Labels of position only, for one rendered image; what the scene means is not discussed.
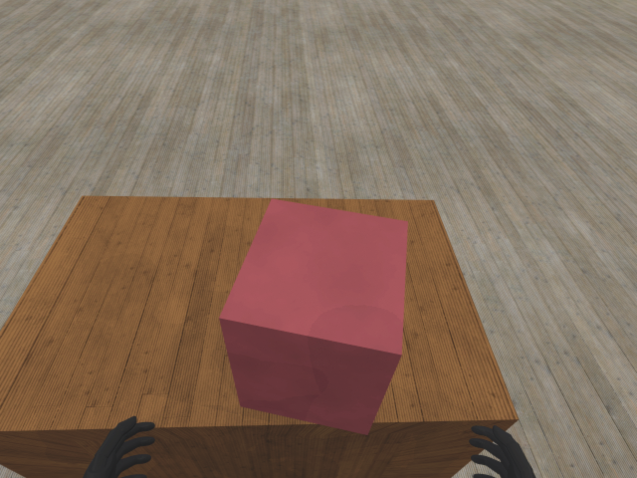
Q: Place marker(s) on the carton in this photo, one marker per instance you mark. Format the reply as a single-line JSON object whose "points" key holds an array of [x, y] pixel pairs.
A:
{"points": [[313, 325]]}

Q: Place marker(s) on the pedestal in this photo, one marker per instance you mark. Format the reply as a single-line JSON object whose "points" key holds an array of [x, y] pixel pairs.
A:
{"points": [[121, 319]]}

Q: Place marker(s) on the right robot hand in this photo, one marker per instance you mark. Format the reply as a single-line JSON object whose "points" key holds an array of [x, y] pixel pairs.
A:
{"points": [[513, 461]]}

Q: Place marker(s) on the left robot hand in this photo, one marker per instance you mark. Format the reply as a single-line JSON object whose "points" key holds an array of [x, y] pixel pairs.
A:
{"points": [[107, 462]]}

